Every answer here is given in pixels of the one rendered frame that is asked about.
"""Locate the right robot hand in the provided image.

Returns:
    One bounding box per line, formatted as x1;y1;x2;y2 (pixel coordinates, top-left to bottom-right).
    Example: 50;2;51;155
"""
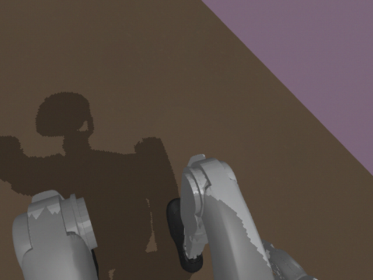
261;239;307;280

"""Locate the right robot foot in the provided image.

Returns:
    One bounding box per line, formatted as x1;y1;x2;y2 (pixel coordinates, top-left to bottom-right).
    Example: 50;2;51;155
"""
166;198;203;273

